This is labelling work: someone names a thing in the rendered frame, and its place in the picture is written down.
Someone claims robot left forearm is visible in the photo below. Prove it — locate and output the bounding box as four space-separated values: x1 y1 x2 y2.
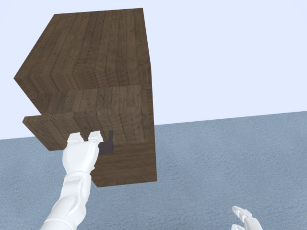
40 171 91 230

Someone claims drawer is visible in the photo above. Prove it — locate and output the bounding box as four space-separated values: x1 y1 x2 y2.
22 84 149 151

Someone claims handle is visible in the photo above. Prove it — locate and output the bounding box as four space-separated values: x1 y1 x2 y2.
98 130 114 155

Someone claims left robot hand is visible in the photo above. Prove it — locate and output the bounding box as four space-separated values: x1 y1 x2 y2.
62 131 103 174

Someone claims cabinet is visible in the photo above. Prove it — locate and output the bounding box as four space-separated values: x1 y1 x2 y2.
14 8 157 187

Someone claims right robot hand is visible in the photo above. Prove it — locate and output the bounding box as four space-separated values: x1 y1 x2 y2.
231 206 263 230

